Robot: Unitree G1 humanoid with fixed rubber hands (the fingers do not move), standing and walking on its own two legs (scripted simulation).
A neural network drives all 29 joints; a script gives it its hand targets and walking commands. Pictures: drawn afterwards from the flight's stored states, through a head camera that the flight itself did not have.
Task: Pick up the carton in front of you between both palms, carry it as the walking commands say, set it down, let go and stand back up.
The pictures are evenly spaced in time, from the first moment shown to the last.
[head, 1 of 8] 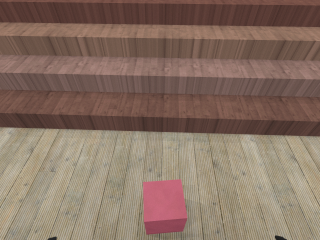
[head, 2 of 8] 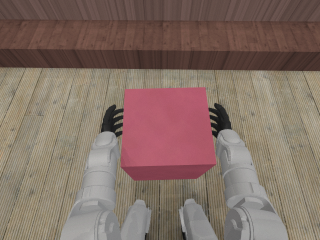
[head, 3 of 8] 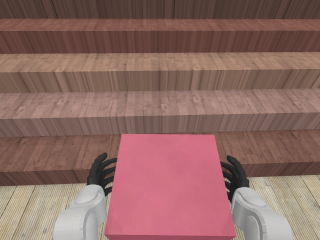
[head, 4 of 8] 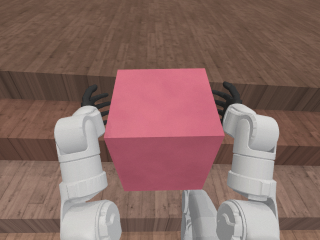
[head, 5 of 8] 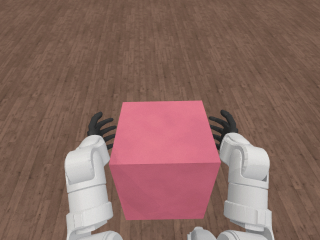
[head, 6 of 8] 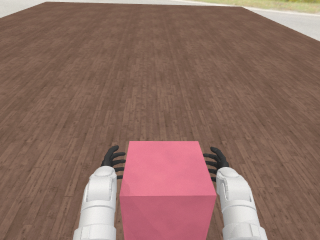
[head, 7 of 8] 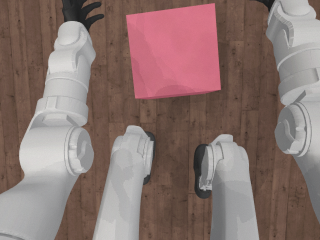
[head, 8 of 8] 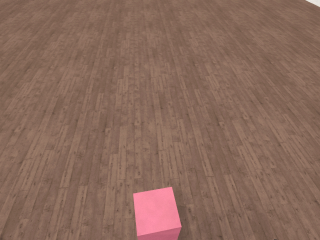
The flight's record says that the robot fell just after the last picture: no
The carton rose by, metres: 2.53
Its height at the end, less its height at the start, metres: +1.78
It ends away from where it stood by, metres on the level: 5.45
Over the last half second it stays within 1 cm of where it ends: yes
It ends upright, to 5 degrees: yes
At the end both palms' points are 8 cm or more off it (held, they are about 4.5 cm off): yes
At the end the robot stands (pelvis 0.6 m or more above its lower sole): yes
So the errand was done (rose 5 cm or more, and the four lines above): yes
